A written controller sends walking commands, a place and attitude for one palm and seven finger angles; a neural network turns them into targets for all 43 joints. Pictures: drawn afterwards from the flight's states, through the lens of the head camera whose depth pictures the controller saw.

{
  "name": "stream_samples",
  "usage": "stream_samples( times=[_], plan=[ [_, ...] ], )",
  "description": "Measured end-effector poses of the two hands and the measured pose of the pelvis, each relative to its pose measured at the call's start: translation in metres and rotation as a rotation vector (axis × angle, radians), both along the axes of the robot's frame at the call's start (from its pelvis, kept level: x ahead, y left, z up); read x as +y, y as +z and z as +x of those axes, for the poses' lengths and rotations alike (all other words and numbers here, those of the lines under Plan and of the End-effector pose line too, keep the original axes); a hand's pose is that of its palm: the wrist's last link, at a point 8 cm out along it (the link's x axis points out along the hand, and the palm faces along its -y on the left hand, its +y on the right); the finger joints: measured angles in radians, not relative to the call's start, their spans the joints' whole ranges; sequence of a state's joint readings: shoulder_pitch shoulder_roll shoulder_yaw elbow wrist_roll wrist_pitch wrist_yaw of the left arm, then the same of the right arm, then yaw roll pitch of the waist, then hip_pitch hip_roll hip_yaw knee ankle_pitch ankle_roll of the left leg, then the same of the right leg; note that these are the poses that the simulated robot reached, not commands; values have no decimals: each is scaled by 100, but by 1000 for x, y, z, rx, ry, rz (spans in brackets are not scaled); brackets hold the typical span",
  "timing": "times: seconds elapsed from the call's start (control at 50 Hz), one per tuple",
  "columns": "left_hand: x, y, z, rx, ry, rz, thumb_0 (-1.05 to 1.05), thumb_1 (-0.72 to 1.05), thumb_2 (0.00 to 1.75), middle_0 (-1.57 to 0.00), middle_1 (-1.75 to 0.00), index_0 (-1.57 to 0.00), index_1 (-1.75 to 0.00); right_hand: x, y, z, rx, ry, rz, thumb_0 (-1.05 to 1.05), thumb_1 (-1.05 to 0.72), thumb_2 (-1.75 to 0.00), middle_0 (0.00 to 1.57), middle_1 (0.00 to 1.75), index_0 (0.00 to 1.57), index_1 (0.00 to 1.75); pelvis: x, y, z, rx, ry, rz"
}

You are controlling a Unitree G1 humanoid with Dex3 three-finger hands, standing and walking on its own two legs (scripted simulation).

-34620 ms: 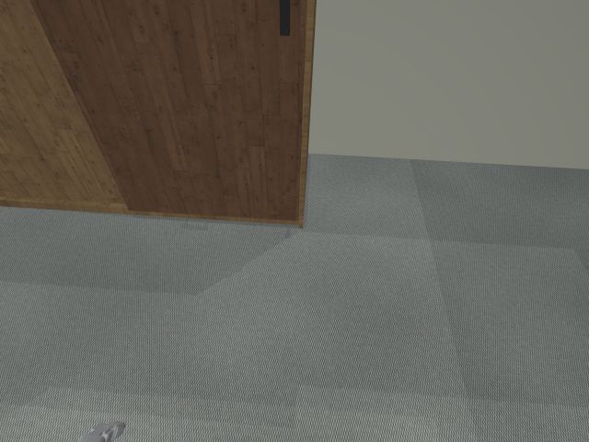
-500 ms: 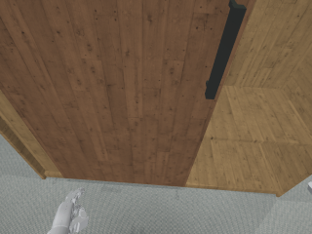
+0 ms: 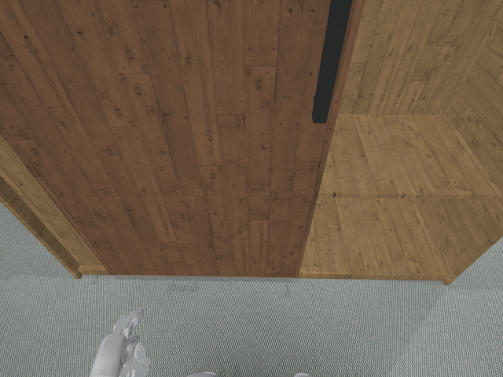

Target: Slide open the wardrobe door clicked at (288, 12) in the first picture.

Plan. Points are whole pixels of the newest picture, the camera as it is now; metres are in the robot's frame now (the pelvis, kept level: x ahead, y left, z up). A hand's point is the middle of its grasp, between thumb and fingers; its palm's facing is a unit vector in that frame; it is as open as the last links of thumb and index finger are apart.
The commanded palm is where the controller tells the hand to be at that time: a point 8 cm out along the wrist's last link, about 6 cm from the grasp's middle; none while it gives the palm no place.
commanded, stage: step back with the hand held close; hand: right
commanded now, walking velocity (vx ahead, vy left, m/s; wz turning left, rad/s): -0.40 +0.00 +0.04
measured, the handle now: (328, 51) +0.59 -0.09 +0.24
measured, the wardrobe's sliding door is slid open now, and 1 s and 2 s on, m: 0.62 0.62 0.62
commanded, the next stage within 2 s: stop stepping back and stand still in 0.28 s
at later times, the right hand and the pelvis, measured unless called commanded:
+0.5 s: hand out of the picture +0.11 -0.27 +0.19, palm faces +0.52 +0.78 -0.35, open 7.4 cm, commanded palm +0.04 -0.30 +0.20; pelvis -0.09 +0.00 +0.00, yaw -1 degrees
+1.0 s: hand out of the picture +0.08 -0.25 +0.18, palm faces +0.37 +0.83 -0.43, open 7.4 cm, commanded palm +0.01 -0.30 +0.20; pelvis -0.15 -0.01 +0.01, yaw +4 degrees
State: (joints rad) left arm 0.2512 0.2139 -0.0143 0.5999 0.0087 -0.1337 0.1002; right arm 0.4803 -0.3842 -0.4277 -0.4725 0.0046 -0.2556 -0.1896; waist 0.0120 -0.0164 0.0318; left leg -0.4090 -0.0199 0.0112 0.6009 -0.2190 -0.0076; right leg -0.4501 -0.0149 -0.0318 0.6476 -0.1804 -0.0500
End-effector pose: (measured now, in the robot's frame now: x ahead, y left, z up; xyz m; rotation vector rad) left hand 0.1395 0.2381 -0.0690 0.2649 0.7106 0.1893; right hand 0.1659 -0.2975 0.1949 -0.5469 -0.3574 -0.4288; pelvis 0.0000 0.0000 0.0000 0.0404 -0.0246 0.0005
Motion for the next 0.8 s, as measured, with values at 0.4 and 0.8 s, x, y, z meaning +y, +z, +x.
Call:
stream_samples(
  times=[0.4, 0.8],
  plan=[
    [-17, -2, -41, -23, -43, 8, 1, 91, 90, -21, -30, -20, -30, -15, 3, -72, -89, 20, 2, 1, -89, -89, 21, 30, 22, 30, -3, -11, -68, -16, -34, 37],
    [-8, 19, -135, -5, 32, 20, 1, 91, 90, -21, -30, -21, -30, -23, -10, -119, 91, 3, 99, 1, -89, -90, 21, 30, 21, 30, -15, 13, -133, 29, 38, -39]
  ],
)
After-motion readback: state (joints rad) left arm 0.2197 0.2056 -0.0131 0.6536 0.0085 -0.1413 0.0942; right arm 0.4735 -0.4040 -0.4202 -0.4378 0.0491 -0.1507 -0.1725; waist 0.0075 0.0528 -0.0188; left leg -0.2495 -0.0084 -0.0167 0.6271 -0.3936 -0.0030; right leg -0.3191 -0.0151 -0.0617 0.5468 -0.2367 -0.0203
